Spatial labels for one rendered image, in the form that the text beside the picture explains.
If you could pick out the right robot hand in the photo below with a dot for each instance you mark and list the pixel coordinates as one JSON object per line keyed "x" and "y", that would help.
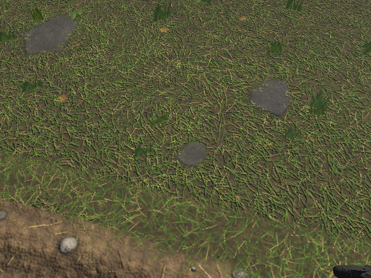
{"x": 352, "y": 271}

